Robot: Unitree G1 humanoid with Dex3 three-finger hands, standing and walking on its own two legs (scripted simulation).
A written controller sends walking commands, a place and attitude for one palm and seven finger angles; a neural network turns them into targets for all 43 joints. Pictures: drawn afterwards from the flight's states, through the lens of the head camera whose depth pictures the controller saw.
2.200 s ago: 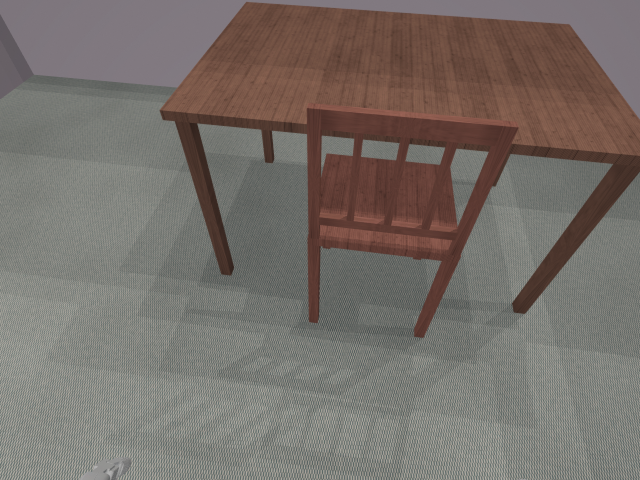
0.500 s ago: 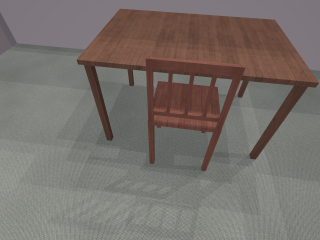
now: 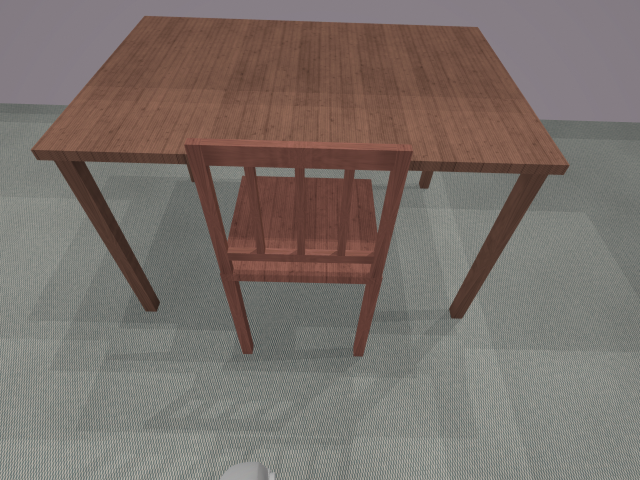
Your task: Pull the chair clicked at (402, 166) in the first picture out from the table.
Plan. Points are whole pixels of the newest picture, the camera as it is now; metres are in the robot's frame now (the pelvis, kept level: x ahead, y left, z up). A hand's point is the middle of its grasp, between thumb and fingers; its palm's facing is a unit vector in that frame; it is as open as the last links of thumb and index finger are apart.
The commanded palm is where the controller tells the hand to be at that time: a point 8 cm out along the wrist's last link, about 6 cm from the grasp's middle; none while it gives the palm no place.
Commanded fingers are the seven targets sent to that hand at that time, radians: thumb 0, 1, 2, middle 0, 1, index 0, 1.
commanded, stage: take the last steps up to it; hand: left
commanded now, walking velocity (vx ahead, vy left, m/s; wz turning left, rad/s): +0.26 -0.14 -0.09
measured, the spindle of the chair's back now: (300, 213) +0.63 +0.08 -0.10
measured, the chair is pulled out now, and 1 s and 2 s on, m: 0.00 0.00 0.00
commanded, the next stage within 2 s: come to a stop and stand still in 0.28 s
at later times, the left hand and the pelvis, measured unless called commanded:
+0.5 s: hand (219, 428) +0.23 +0.17 -0.17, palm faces -0.04 -0.99 -0.16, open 7.4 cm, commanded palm none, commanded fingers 0.00 0.90 0.90 -0.20 -0.30 -0.20 -0.30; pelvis +0.16 -0.01 +0.01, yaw -4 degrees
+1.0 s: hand (232, 417) +0.24 +0.15 -0.17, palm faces +0.03 -0.97 -0.25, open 7.4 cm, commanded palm none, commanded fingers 0.00 0.90 0.90 -0.20 -0.30 -0.20 -0.30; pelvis +0.15 -0.03 -0.01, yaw -3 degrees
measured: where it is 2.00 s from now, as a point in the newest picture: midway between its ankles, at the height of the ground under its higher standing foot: outside the picture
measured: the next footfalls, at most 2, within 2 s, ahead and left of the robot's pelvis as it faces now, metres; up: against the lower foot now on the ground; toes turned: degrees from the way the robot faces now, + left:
left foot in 0.20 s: +0.19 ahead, +0.10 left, +0.00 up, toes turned +6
right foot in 0.62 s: +0.29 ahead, -0.18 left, +0.00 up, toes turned -9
